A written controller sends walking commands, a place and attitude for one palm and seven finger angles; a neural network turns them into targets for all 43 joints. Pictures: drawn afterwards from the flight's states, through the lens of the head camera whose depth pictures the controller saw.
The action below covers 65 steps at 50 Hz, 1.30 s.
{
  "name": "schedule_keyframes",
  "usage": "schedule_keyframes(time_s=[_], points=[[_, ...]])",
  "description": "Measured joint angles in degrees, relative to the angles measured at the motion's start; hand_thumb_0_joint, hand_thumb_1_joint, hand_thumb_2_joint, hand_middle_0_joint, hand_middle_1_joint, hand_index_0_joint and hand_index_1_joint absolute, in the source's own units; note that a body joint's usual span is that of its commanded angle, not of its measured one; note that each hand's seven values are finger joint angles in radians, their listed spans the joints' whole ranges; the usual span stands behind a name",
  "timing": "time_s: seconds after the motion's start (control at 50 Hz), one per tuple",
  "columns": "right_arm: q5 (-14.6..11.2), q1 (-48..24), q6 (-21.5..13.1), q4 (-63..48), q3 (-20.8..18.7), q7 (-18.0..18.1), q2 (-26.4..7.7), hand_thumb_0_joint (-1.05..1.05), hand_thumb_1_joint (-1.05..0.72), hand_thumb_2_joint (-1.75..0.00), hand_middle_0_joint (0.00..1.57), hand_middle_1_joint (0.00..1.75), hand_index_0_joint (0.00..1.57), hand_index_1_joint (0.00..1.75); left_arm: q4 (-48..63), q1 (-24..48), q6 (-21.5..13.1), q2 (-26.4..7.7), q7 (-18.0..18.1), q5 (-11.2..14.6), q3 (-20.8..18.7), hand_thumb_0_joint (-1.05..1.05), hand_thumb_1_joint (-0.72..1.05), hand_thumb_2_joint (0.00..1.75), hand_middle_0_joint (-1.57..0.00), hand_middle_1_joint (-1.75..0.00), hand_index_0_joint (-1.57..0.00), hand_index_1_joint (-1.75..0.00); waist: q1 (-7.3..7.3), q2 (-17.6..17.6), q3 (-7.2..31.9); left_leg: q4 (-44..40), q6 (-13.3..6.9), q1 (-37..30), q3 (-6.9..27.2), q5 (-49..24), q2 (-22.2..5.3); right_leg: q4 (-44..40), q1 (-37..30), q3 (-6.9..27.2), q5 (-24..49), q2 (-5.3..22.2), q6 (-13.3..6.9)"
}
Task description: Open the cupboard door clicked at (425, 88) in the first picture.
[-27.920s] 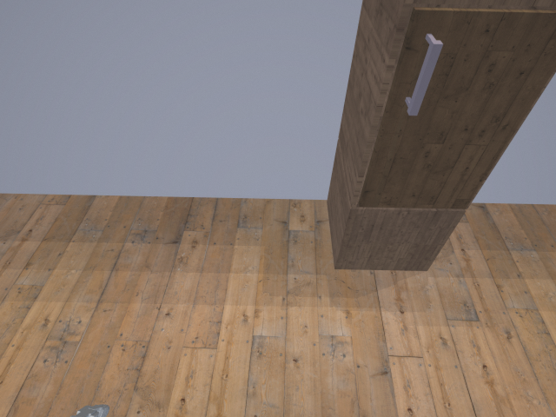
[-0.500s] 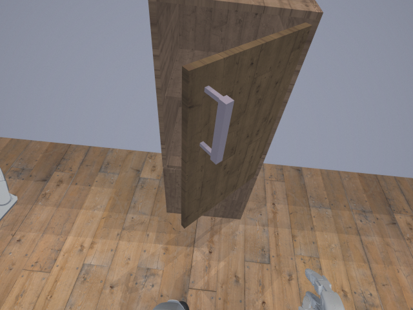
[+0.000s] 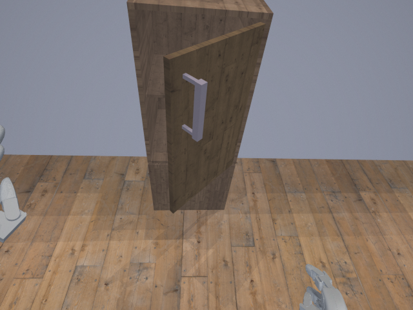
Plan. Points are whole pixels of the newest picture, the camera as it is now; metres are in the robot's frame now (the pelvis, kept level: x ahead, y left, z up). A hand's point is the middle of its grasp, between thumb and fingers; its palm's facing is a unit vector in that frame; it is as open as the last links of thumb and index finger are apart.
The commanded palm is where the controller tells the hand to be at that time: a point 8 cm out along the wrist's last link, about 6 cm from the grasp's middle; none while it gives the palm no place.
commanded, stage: stop stepping back and stand still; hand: left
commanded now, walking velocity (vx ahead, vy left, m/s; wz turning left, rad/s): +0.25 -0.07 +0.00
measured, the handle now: (192, 108) +0.53 +0.05 +0.12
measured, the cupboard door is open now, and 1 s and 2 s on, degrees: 44 44 44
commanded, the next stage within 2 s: let the arm hang, fingers relaxed in 1.10 s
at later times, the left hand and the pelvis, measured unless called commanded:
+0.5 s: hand out of the picture +0.14 +0.28 +0.17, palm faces +0.45 -0.76 -0.47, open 7.4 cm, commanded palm +0.08 +0.32 +0.17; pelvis -0.05 +0.02 -0.01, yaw +1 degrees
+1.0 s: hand out of the picture +0.18 +0.28 +0.16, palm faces +0.41 -0.78 -0.48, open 7.4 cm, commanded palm +0.12 +0.32 +0.17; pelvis -0.02 +0.02 +0.00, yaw +0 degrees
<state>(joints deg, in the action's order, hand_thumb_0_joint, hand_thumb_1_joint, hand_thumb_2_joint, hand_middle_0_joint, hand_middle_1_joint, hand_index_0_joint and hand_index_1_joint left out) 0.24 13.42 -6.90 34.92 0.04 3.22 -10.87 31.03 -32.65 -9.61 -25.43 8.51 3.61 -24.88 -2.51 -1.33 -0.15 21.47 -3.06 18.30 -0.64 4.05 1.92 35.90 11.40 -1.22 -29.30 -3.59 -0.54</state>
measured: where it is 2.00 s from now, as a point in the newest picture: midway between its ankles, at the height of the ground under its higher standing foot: outside the picture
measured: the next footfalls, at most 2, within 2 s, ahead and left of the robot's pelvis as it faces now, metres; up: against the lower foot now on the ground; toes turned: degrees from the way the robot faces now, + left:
right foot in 0.06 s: +0.01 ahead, -0.09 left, +0.00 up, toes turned -3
left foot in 0.30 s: +0.03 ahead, +0.13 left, +0.00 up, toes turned +3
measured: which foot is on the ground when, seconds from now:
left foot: down 0.00-0.06, up 0.08-0.28, down 0.30-1.00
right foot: up 0.00-0.04, down 0.06-0.30, up 0.32-0.52, down 0.54-1.00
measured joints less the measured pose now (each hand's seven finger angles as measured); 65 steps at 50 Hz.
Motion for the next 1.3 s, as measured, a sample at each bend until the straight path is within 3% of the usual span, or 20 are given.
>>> schedule_keyframes(time_s=[0.06,0.1,0.14,0.18,0.22,0.3,0.32,0.38,0.44,0.54,0.56,0.62,0.68,0.8,0.88,0.98,1.2,1.24,1.3], points=[[0.2,1.3,0.6,-0.6,-0.4,0.2,-0.1,0.01,-0.90,-0.90,0.20,0.30,0.20,0.30,0.4,-2.5,-0.2,-0.8,-0.3,-0.6,0.1,0.01,0.89,0.90,-0.21,-0.30,-0.21,-0.30,0.41,0.2,1.3,1.7,2.2,2.8,-0.8,5.7,0.6,-9.8,-3.3,-2.0,2.1,0.1,-1.6],[0.5,1.0,1.7,0.8,-0.8,0.2,-0.8,0.01,-0.90,-0.90,0.20,0.30,0.20,0.30,0.5,-2.4,0.0,-0.6,-0.8,-0.8,0.6,0.01,0.89,0.90,-0.22,-0.30,-0.21,-0.30,1.82,0.9,1.0,14.9,3.5,8.1,-0.6,12.3,0.6,-10.2,-1.9,-2.2,9.2,0.2,-3.2],[0.6,1.2,2.7,3.0,-0.8,0.3,-1.2,0.01,-0.90,-0.90,0.20,0.30,0.20,0.30,-0.1,-1.7,-0.3,0.3,-0.9,-0.9,1.0,0.01,0.89,0.90,-0.22,-0.30,-0.21,-0.30,3.65,0.4,1.9,29.8,3.9,11.7,-0.4,13.9,0.5,-9.4,-0.8,-1.5,12.1,0.8,-3.9],[0.6,2.1,2.9,4.2,-0.6,0.7,-1.3,0.02,-0.90,-0.90,0.20,0.30,0.20,0.30,-2.3,-0.1,-1.0,1.7,-0.4,-1.3,1.2,0.01,0.89,0.90,-0.22,-0.30,-0.21,-0.30,4.43,-0.2,3.0,34.3,3.4,11.2,-1.0,14.2,-0.9,-9.8,-0.7,-1.4,13.9,1.8,-3.3],[0.4,3.2,2.4,4.7,-0.6,1.3,-1.3,0.02,-0.90,-0.90,0.20,0.30,0.20,0.30,-4.8,2.7,-1.1,3.0,0.2,-1.7,1.6,0.01,0.89,0.90,-0.22,-0.30,-0.21,-0.30,4.37,-0.5,3.9,30.6,2.7,7.9,-1.5,15.8,-2.7,-9.4,-0.4,-2.0,14.1,2.7,-2.6],[0.4,4.1,0.6,3.6,-0.7,2.5,-2.6,0.02,-0.90,-0.90,0.20,0.30,0.20,0.30,-5.6,7.0,-0.6,5.3,1.4,-1.9,2.9,0.01,0.89,0.90,-0.21,-0.30,-0.21,-0.30,2.80,0.7,3.9,12.5,1.3,-2.8,-1.0,17.9,-5.2,-3.8,2.3,-3.7,11.6,3.5,-1.6],[0.4,3.3,0.2,3.4,-0.9,2.6,-2.4,0.02,-0.90,-0.90,0.20,0.30,0.20,0.30,-5.1,7.6,-0.8,5.1,1.5,-1.7,2.7,0.01,0.89,0.90,-0.21,-0.30,-0.21,-0.30,2.01,0.3,3.0,11.8,1.6,-2.6,-0.8,14.0,-4.8,-0.4,3.7,-3.1,9.2,3.7,-1.0],[0.5,1.5,-0.6,3.6,-0.7,1.7,0.3,0.02,-0.90,-0.90,0.20,0.30,0.20,0.30,-4.9,6.9,-1.4,3.2,1.1,-1.7,1.1,0.01,0.89,0.90,-0.21,-0.30,-0.21,-0.30,0.55,-1.7,0.9,12.2,2.5,-2.8,-1.5,11.3,-3.4,12.0,8.2,0.0,3.9,2.9,0.2],[0.6,1.9,-1.5,3.3,0.3,0.5,2.4,0.02,-0.90,-0.90,0.20,0.30,0.20,0.30,-3.2,3.7,-1.8,1.3,0.6,-2.0,-0.2,0.01,0.89,0.90,-0.21,-0.30,-0.21,-0.30,-0.11,-1.5,0.6,9.0,2.7,-3.9,-1.1,9.7,-3.7,12.7,9.4,-0.9,5.8,2.5,0.9],[0.5,2.8,-1.5,2.6,1.7,-0.2,3.1,0.02,-0.90,-0.90,0.20,0.30,0.20,0.30,-1.6,-1.1,-2.5,-0.2,0.5,-2.2,-0.9,0.01,0.89,0.90,-0.21,-0.30,-0.21,-0.30,1.41,0.5,0.3,9.7,3.9,-2.8,-1.1,10.3,-4.8,-3.1,2.8,-3.2,8.0,2.4,1.2],[0.5,2.6,-1.3,2.7,1.7,-0.2,2.8,0.02,-0.90,-0.90,0.20,0.30,0.20,0.30,-2.3,-0.9,-2.7,-0.1,0.5,-2.3,-0.8,0.01,0.89,0.90,-0.21,-0.30,-0.21,-0.30,1.94,1.2,0.0,11.3,4.2,-2.1,-1.0,11.1,-5.0,-5.3,2.2,-3.3,11.9,2.1,0.1],[0.2,1.2,-0.3,4.5,1.0,-0.3,1.1,0.02,-0.90,-0.90,0.21,0.30,0.20,0.30,-4.9,1.1,-2.2,1.9,0.0,-2.2,1.0,0.01,0.89,0.90,-0.21,-0.30,-0.21,-0.30,3.08,3.6,-0.7,19.4,3.3,0.6,0.8,16.6,-4.8,-4.9,2.2,-3.8,13.6,0.9,-2.9],[-0.1,0.3,0.4,5.6,0.3,-0.2,-0.2,0.02,-0.90,-0.90,0.21,0.30,0.20,0.30,-7.0,2.1,-2.2,4.0,0.0,-2.0,2.2,0.01,0.89,0.90,-0.21,-0.30,-0.21,-0.30,3.46,3.2,-1.0,26.5,3.3,2.2,0.6,18.0,-3.2,-6.3,0.9,-3.1,13.3,1.4,-3.2],[0.0,-0.9,-0.3,3.2,-0.8,0.9,-2.2,0.02,-0.90,-0.90,0.20,0.30,0.20,0.30,-5.1,2.5,-3.0,4.1,0.4,-1.4,2.3,0.01,0.89,0.90,-0.22,-0.30,-0.21,-0.30,2.51,2.2,-2.1,10.0,2.5,-4.7,-0.3,11.1,-3.5,-6.5,-1.1,-3.4,12.3,0.9,-2.4],[-0.3,-2.1,0.0,1.6,-1.1,0.8,-1.9,0.02,-0.90,-0.90,0.20,0.30,0.20,0.30,-4.0,2.4,-3.4,2.6,0.1,-1.4,1.6,0.01,0.89,0.90,-0.22,-0.30,-0.21,-0.30,2.70,0.1,-2.3,7.9,2.6,-5.9,-1.2,11.1,-2.7,-8.2,-1.9,-2.4,12.9,1.7,-1.8],[-0.5,-3.4,-0.5,-0.6,-0.6,0.4,-1.6,0.02,-0.91,-0.90,0.20,0.30,0.20,0.30,-3.9,1.6,-3.5,1.2,-0.3,-1.2,0.8,0.01,0.89,0.90,-0.22,-0.30,-0.21,-0.30,2.56,0.9,-2.2,6.5,2.4,-5.3,-1.3,10.1,-2.9,-10.8,-1.9,-2.3,14.4,1.5,-1.5],[-0.3,-2.3,0.5,0.5,0.9,0.4,-0.4,0.01,-0.90,-0.90,0.20,0.30,0.20,0.30,-5.4,0.5,-1.6,2.7,-0.6,-0.5,2.8,0.01,0.89,0.90,-0.22,-0.30,-0.21,-0.30,3.46,2.5,-1.4,5.1,2.1,-5.3,-1.2,9.1,-2.8,-13.5,-2.6,-2.4,16.1,1.4,-1.2],[-0.5,-2.7,-0.9,3.9,0.3,-1.9,-1.9,0.01,-0.90,-0.90,0.20,0.30,0.20,0.30,-13.8,5.1,-1.9,2.0,-2.7,-2.6,6.4,0.01,0.89,0.90,-0.21,-0.30,-0.21,-0.30,3.81,3.6,-0.2,7.0,1.9,-3.0,-0.4,9.2,-2.2,-11.1,-0.4,-3.2,15.4,2.1,-1.1],[0.4,-5.0,2.2,9.9,0.1,-3.7,-5.1,0.01,-0.90,-0.90,0.20,0.30,0.20,0.30,-35.6,13.8,4.5,3.3,-6.4,-4.4,14.1,0.00,0.90,0.90,-0.21,-0.30,-0.20,-0.30,3.95,5.7,1.2,9.7,1.1,-0.4,-0.2,9.9,-0.8,-5.7,3.2,-3.6,13.0,3.6,-0.8]])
